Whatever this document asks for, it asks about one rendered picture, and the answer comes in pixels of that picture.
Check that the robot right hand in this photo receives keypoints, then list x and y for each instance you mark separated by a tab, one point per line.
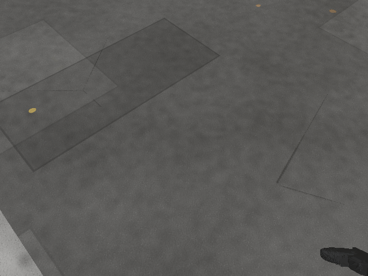
355	259

